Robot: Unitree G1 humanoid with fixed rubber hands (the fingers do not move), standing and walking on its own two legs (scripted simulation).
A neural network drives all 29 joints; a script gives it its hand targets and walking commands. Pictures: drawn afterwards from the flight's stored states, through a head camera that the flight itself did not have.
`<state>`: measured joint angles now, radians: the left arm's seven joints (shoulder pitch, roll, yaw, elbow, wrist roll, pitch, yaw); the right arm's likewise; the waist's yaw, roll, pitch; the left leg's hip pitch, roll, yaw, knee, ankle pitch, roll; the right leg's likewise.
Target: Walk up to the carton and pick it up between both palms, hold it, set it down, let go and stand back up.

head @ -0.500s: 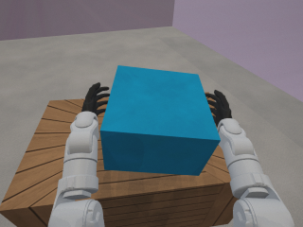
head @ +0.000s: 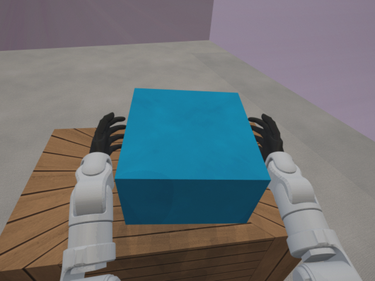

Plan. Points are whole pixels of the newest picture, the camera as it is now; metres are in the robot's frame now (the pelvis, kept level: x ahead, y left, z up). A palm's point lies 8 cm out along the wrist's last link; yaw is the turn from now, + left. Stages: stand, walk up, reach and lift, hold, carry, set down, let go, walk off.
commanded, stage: reach and lift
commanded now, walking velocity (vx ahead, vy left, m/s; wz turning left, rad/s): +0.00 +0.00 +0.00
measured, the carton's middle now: (187, 152) +0.39 +0.00 +0.13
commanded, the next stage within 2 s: hold in 0.38 s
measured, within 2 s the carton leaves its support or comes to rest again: neither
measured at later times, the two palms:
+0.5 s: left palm (97, 146) +0.33 +0.18 +0.19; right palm (275, 147) +0.34 -0.17 +0.19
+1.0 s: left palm (97, 145) +0.33 +0.18 +0.19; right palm (273, 144) +0.34 -0.17 +0.19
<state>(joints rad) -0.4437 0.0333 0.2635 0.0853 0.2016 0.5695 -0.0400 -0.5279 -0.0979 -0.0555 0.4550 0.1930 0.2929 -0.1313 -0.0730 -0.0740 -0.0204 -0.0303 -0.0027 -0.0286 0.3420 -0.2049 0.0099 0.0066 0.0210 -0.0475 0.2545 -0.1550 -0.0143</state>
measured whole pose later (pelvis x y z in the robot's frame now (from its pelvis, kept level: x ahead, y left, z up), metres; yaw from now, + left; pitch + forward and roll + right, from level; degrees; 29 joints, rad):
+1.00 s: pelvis -0.01 +0.00 +0.00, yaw +0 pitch -6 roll -1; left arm -0.51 0.03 0.29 0.04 0.22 0.66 -0.07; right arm -0.59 -0.11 -0.06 0.43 0.20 0.36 -0.14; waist -0.06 -0.06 -0.01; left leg -0.03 0.00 -0.02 0.32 -0.18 0.01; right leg -0.01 0.02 -0.05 0.26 -0.14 -0.02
